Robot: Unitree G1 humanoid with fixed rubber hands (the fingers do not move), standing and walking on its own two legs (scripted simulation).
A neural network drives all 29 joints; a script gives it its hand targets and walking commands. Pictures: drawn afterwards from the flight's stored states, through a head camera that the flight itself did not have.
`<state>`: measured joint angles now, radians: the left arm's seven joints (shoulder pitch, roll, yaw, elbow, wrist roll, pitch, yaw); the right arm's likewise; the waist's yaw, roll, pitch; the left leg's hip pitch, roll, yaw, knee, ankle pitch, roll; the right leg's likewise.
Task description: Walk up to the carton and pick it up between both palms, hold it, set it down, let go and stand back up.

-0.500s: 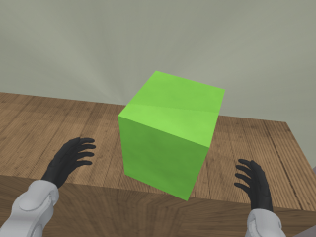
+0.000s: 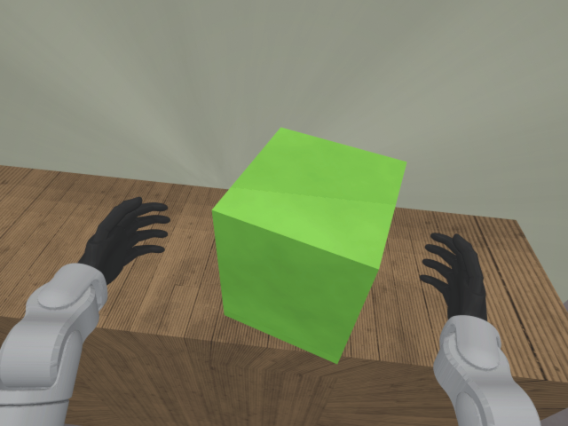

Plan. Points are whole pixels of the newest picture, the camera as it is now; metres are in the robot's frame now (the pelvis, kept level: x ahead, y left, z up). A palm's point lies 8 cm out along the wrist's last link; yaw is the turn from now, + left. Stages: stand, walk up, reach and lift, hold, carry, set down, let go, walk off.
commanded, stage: reach and lift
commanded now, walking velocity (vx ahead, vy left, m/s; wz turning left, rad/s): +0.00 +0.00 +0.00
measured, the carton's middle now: (308, 244) +0.37 -0.04 +0.06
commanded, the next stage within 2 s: none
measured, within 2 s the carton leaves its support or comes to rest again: neither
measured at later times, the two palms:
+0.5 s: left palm (115, 203) +0.33 +0.21 +0.18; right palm (459, 250) +0.28 -0.20 +0.17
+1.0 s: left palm (153, 147) +0.39 +0.17 +0.22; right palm (462, 201) +0.32 -0.21 +0.21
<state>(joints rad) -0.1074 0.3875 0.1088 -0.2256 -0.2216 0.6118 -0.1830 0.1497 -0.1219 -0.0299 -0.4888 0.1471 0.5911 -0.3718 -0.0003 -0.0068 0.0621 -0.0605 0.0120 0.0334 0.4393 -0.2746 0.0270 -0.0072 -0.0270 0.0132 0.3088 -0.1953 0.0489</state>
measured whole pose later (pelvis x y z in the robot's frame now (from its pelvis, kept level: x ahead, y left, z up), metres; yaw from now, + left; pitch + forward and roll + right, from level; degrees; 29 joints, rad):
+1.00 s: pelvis -0.01 +0.00 +0.00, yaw +0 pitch -7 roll -2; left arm -0.78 0.41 0.08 0.40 -0.22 0.66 -0.20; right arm -0.55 -0.12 -0.11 0.05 0.18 0.63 -0.38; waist -0.09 -0.01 0.06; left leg -0.06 0.01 0.03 0.44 -0.26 0.03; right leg -0.01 -0.03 0.01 0.31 -0.18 0.05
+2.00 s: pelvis -0.02 +0.00 +0.00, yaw +0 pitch -3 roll -2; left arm -1.00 0.41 -0.07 1.15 -0.22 0.13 -0.14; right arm -0.76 -0.12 -0.04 0.73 0.19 0.17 -0.34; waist -0.15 -0.01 0.06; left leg -0.16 0.01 0.03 0.44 -0.23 0.03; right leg -0.11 -0.03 0.01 0.31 -0.15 0.05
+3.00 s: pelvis -0.02 +0.00 +0.00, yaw +0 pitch +6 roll -2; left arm -0.99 0.18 0.21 1.01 0.16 0.09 -0.22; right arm -0.73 0.11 -0.35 0.76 -0.09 -0.08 -0.30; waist -0.15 -0.03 0.02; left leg -0.33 0.01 0.03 0.44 -0.21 0.03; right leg -0.26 -0.03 0.01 0.27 -0.11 0.05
